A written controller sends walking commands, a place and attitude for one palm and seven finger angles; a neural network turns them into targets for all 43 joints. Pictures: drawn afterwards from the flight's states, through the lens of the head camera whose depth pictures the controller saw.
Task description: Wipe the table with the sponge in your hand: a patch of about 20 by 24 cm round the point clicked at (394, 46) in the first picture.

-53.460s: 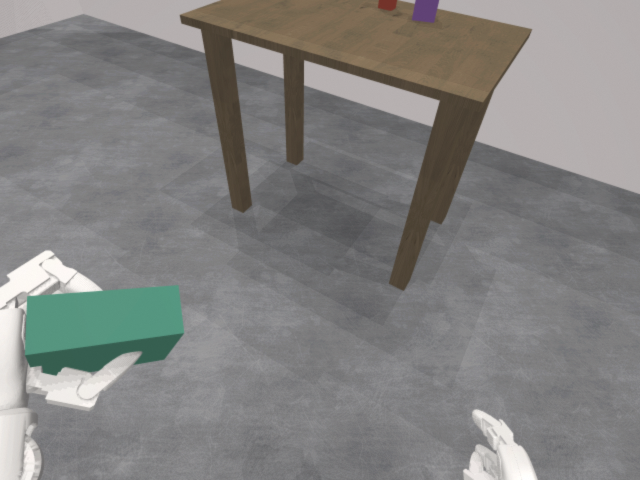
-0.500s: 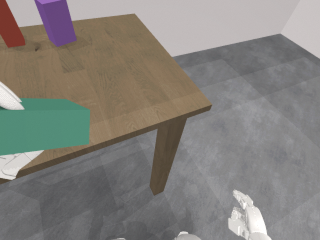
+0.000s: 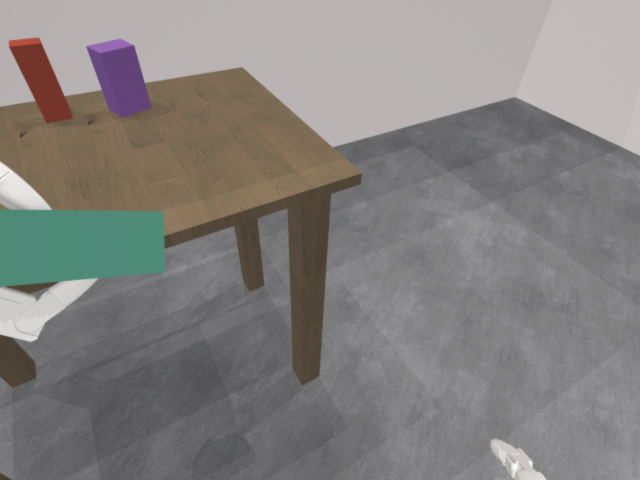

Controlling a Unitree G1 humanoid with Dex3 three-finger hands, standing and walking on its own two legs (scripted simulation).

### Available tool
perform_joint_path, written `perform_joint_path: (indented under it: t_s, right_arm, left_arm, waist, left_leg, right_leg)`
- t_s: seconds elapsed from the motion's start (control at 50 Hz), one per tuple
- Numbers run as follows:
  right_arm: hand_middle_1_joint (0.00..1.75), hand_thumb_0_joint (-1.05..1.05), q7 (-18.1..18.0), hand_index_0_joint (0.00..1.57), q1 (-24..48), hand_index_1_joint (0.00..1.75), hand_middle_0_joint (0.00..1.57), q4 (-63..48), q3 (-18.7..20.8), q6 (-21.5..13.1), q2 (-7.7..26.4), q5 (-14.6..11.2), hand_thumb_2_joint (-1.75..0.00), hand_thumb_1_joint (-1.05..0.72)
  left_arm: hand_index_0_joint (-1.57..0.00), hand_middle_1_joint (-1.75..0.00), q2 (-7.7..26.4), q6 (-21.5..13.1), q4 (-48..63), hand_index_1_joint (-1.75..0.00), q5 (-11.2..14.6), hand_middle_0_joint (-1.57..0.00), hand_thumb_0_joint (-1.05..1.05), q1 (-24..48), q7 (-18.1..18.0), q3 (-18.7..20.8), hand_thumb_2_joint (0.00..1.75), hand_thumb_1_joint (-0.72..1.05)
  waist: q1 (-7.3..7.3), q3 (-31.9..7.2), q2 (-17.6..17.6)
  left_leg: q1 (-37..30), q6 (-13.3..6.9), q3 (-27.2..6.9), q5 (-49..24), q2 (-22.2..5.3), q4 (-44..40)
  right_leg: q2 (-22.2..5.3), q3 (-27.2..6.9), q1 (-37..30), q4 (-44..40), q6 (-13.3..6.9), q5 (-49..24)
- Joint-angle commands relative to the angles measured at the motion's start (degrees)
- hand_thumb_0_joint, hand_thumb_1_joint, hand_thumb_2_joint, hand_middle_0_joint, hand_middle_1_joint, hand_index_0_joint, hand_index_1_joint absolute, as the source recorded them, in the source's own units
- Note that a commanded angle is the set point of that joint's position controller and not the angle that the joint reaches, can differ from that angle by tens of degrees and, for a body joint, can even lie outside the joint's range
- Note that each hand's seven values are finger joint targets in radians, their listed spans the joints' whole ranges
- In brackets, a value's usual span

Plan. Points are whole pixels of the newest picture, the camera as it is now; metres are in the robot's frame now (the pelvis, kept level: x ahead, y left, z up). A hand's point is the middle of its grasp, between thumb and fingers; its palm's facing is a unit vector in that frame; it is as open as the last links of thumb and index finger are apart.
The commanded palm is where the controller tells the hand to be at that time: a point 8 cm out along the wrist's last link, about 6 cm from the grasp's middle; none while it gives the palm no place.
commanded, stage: stop stepping back and stand still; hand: left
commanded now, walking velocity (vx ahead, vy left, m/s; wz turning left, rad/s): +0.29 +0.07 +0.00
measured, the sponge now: (91, 242) +0.24 +0.20 +0.26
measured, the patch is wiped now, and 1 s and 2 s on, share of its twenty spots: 1.00 1.00 1.00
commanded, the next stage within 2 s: stand and wait in 0.44 s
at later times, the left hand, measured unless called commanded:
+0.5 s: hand out of the picture +0.15 +0.21 +0.29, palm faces +0.53 -0.77 -0.36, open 8.9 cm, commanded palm +0.09 +0.26 +0.29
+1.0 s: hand out of the picture +0.18 +0.24 +0.28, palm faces +0.52 -0.77 -0.37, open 8.9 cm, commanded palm +0.12 +0.28 +0.29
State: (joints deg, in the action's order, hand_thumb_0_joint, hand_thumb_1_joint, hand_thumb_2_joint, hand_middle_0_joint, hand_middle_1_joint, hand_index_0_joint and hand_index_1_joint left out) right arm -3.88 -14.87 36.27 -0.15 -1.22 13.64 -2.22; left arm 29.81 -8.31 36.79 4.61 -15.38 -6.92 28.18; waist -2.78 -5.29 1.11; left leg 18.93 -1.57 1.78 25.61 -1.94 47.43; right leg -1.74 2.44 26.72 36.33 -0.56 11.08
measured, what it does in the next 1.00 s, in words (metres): steps on the spot: left foot, then right foot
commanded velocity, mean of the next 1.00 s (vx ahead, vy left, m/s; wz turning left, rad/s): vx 0.08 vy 0.02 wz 0.00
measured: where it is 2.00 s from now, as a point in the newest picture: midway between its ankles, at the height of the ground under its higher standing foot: outside the picture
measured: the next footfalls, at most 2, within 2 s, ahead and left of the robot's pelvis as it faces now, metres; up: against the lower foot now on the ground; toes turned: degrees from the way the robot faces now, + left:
left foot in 0.02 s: -0.03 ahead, +0.14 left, +0.00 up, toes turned +3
right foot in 0.26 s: +0.03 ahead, -0.11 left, +0.00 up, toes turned +1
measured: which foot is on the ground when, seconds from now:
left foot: up 0.00-0.00, down 0.02-0.26, up 0.28-0.50, down 0.52-1.00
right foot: down 0.00-0.04, up 0.06-0.24, down 0.26-1.00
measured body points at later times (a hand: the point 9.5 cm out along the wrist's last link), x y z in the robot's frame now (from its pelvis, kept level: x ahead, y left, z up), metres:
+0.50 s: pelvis -0.05 -0.03 +0.01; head -0.07 -0.04 +0.46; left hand +0.11 +0.24 +0.31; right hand +0.12 -0.26 -0.08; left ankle -0.04 +0.11 -0.71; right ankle -0.01 -0.11 -0.72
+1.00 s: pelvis -0.02 +0.00 +0.02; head -0.02 -0.01 +0.47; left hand +0.15 +0.28 +0.30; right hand +0.17 -0.22 -0.06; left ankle -0.03 +0.12 -0.72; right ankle -0.01 -0.11 -0.72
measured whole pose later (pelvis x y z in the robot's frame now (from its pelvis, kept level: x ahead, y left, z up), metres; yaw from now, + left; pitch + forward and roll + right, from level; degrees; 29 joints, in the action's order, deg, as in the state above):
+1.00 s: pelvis -0.02 +0.00 +0.02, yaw +3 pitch -1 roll -1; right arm -2.7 -9.1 34.0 -0.8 -1.6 11.4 -1.6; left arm 25.5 -8.8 36.4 4.5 -17.7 -8.3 27.1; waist 0.0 1.1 -1.4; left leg 12.5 0.3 1.4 15.8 -1.9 29.5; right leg 1.1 2.3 12.2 27.1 -1.0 13.8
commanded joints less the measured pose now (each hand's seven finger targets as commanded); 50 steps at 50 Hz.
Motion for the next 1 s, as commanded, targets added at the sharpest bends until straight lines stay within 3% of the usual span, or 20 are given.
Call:
perform_joint_path:
  t_s: [0.0,0.02,0.04,0.08,0.1,0.18,0.2,0.22,0.24,0.26,0.28,0.36,0.44,0.52,0.56,0.6,0.64,0.66,0.74,0.98]
  right_arm:
    - [0.3,0.0,-1.2,0.2,6.9,0.3,0.2,-11.4,2.1,-4.1,7.7,0.4,-0.9,-0.9]
    - [0.3,0.0,-1.2,0.2,6.6,0.3,0.2,-11.8,3.1,-4.7,8.0,0.0,-0.9,-0.9]
    - [0.3,0.0,-0.6,0.2,6.0,0.3,0.2,-10.8,2.3,-5.2,5.4,0.0,-0.9,-0.9]
    - [0.3,0.0,1.4,0.2,5.9,0.3,0.2,-8.1,2.4,-7.2,4.9,-0.4,-0.9,-0.9]
    - [0.3,0.0,1.6,0.2,6.2,0.3,0.2,-8.1,2.1,-7.8,4.9,-0.5,-0.9,-0.9]
    - [0.3,0.0,0.3,0.2,7.8,0.3,0.2,-8.8,1.3,-8.4,6.3,0.9,-0.9,-0.9]
    - [0.3,0.0,-0.1,0.2,7.5,0.3,0.2,-9.0,1.3,-7.8,6.6,1.3,-0.9,-0.9]
    - [0.3,0.0,-0.2,0.2,7.5,0.3,0.2,-9.0,1.5,-7.2,6.2,1.4,-0.9,-0.9]
    - [0.3,0.0,-0.1,0.2,8.4,0.3,0.2,-9.7,1.9,-6.3,5.2,0.9,-0.9,-0.9]
    - [0.3,0.0,-0.2,0.2,9.1,0.3,0.2,-9.3,1.5,-6.1,5.4,0.8,-0.9,-0.9]
    - [0.3,0.0,0.2,0.2,7.9,0.3,0.2,-8.0,2.0,-5.7,4.7,0.6,-0.9,-0.9]
    - [0.3,0.0,0.6,0.2,9.7,0.3,0.2,-8.4,1.0,-2.5,3.0,0.5,-0.9,-0.9]
    - [0.3,0.0,-1.0,0.2,11.3,0.3,0.2,-9.7,0.2,-3.2,2.7,0.9,-0.9,-0.9]
    - [0.3,0.0,-0.8,0.2,9.7,0.3,0.2,-10.8,1.5,-3.8,6.0,0.7,-0.9,-0.9]
    - [0.3,0.0,-0.7,0.2,10.6,0.3,0.2,-10.6,1.1,-4.1,4.8,0.2,-0.9,-0.9]
    - [0.3,0.0,-0.5,0.2,10.6,0.3,0.2,-10.8,1.4,-4.5,4.8,0.5,-0.9,-0.9]
    - [0.3,0.0,0.2,0.2,10.3,0.3,0.2,-10.3,1.6,-4.7,4.2,0.4,-0.9,-0.9]
    - [0.3,0.0,0.6,0.2,10.5,0.3,0.2,-10.2,1.5,-4.6,4.1,0.4,-0.9,-0.9]
    - [0.3,0.0,0.7,0.2,11.3,0.3,0.2,-10.0,1.6,-4.2,4.2,0.6,-0.9,-0.9]
    - [0.3,0.0,0.6,0.2,11.5,0.3,0.2,-11.4,1.6,-3.0,4.7,0.7,-0.9,-0.9]
  left_arm:
    - [-1.2,-1.6,11.2,-1.9,7.0,-1.6,0.4,-1.2,0.0,11.7,-1.5,6.8,1.3,0.1]
    - [-1.2,-1.6,10.4,-2.1,7.5,-1.6,0.5,-1.2,0.0,10.7,-1.7,7.4,1.3,0.1]
    - [-1.2,-1.6,10.7,-2.7,11.5,-1.6,-0.8,-1.2,0.0,15.7,-1.9,5.7,1.3,0.1]
    - [-1.2,-1.6,7.6,-3.1,6.8,-1.6,-2.1,-1.2,0.0,11.5,-1.4,4.4,1.3,0.1]
    - [-1.2,-1.6,7.1,-3.5,7.6,-1.6,-1.7,-1.2,0.0,9.8,-1.5,3.9,1.3,0.1]
    - [-1.2,-1.6,6.9,-3.2,7.1,-1.6,-1.4,-1.2,0.0,13.4,-1.5,3.3,1.3,0.1]
    - [-1.2,-1.6,7.5,-2.6,6.2,-1.6,-1.6,-1.2,0.0,13.7,-1.6,3.8,1.3,0.1]
    - [-1.2,-1.6,8.2,-1.9,4.4,-1.6,-2.1,-1.2,0.0,12.6,-1.3,3.6,1.3,0.1]
    - [-1.2,-1.6,8.8,-1.7,4.4,-1.6,-1.9,-1.2,0.0,14.6,-0.8,2.9,1.3,0.1]
    - [-1.2,-1.6,11.1,-2.4,4.6,-1.6,-1.2,-1.2,0.0,19.0,-0.4,5.1,1.3,0.1]
    - [-1.2,-1.6,10.2,-3.2,4.4,-1.6,-0.9,-1.2,0.0,17.7,-0.5,5.5,1.3,0.1]
    - [-1.2,-1.6,8.6,-3.8,5.2,-1.6,0.8,-1.2,0.0,9.5,-0.5,7.3,1.3,0.1]
    - [-1.2,-1.6,7.1,-3.0,5.7,-1.6,0.2,-1.2,0.0,6.6,-2.4,4.5,1.3,0.1]
    - [-1.2,-1.6,7.7,-3.0,10.1,-1.6,-0.1,-1.2,0.0,10.7,-3.5,4.9,1.3,0.1]
    - [-1.2,-1.6,6.4,-1.5,5.9,-1.6,-0.8,-1.2,0.0,9.6,-3.6,4.3,1.3,0.1]
    - [-1.2,-1.6,6.5,-1.7,5.7,-1.6,-0.9,-1.2,0.0,9.2,-3.5,4.5,1.3,0.1]
    - [-1.2,-1.6,7.1,-2.2,6.3,-1.6,-0.5,-1.2,0.0,9.0,-3.0,4.4,1.3,0.1]
    - [-1.2,-1.6,7.4,-2.6,7.1,-1.6,-0.4,-1.2,0.0,9.0,-2.9,4.5,1.3,0.1]
    - [-1.2,-1.6,6.5,-3.9,10.4,-1.6,-0.3,-1.2,0.0,7.1,-2.8,4.3,1.3,0.1]
    - [-1.2,-1.6,6.5,-3.7,11.0,-1.6,0.3,-1.2,0.0,2.6,-2.8,5.9,1.3,0.1]
  waist:
    - [1.54,-1.3,-12.0]
    - [1.71,-2.0,-21.6]
    - [-0.93,1.7,-26.9]
    - [1.0,6.7,-11.2]
    - [1.53,5.9,-9.2]
    - [2.67,3.7,-15.5]
    - [3.37,1.7,-12.8]
    - [3.27,1.6,-4.1]
    - [2.89,0.8,9.8]
    - [2.21,1.4,10.2]
    - [1.56,-0.5,7.4]
    - [1.33,1.1,5.2]
    - [1.93,1.0,1.7]
    - [1.98,-0.1,-13.0]
    - [2.43,3.6,-12.1]
    - [2.48,4.6,-4.1]
    - [1.98,2.7,5.9]
    - [2.02,0.9,6.3]
    - [2.35,-2.8,-4.5]
    - [2.77,-4.2,-6.2]
  left_leg:
    - [-2.2,-5.6,-8.2,10.2,-6.1,-31.9]
    - [-6.7,-9.2,-16.4,8.2,-13.4,-35.2]
    - [1.6,-13.3,-25.6,13.7,-16.8,-37.3]
    - [2.4,-12.4,-19.6,7.8,-15.1,-33.9]
    - [1.1,-11.0,-17.5,6.6,-14.7,-31.9]
    - [6.1,-6.0,-10.3,11.2,-10.2,-27.5]
    - [9.4,-4.7,-7.9,12.7,-7.5,-20.5]
    - [14.2,-3.4,-2.7,10.6,-2.9,-6.7]
    - [21.2,-1.2,0.8,8.2,1.5,11.0]
    - [20.7,-0.2,-2.5,2.8,1.4,21.8]
    - [19.3,0.2,-6.6,-0.3,0.1,24.3]
    - [6.2,0.0,-3.4,-6.4,-2.9,6.6]
    - [-9.5,-1.5,2.8,-3.9,0.2,-16.8]
    - [-5.2,-6.1,-16.3,8.2,-10.7,-29.2]
    - [6.3,-4.5,-13.8,14.1,-9.3,-30.8]
    - [6.1,-2.1,-7.0,2.4,-3.7,-21.0]
    - [2.9,0.0,-2.7,-8.5,-0.6,-8.5]
    - [2.6,0.5,-2.6,-11.5,-0.7,-7.3]
    - [-7.8,0.2,-4.4,-25.0,-2.4,-18.2]
    - [-7.9,-0.2,-6.1,-28.6,-5.4,-23.3]
  right_leg:
    - [-0.2,-3.0,-1.6,3.3,0.6,20.9]
    - [5.9,4.1,4.6,21.9,2.8,17.0]
    - [1.6,-2.6,10.2,34.3,2.2,16.3]
    - [-0.4,-5.3,15.8,40.0,1.6,12.1]
    - [-1.5,-4.8,14.2,32.9,1.3,13.3]
    - [1.4,2.2,-9.1,1.7,0.5,14.4]
    - [3.0,3.8,-18.4,-6.0,0.4,11.0]
    - [0.1,-1.5,-23.1,-11.9,-1.6,10.0]
    - [-11.5,-22.9,-24.0,-20.3,-7.3,18.3]
    - [-19.0,-34.9,-18.0,-26.2,-10.4,14.5]
    - [-19.2,-36.3,-15.1,-27.5,-10.2,24.2]
    - [-14.3,-16.3,-4.7,-22.9,-7.0,19.9]
    - [-9.7,-11.7,-1.7,-19.0,-4.9,26.3]
    - [1.6,-1.9,-4.5,-0.8,0.5,14.3]
    - [2.3,-1.2,-11.8,-2.3,1.3,10.9]
    - [-0.2,-7.1,-13.1,-12.8,-0.3,7.8]
    - [-9.6,-19.3,-12.4,-19.8,-3.7,5.1]
    - [-12.2,-19.7,-15.3,-19.2,-5.0,-3.6]
    - [-6.1,-9.6,-17.1,-11.2,-1.9,-16.8]
    - [-0.6,-4.2,-19.9,-11.5,0.3,-13.0]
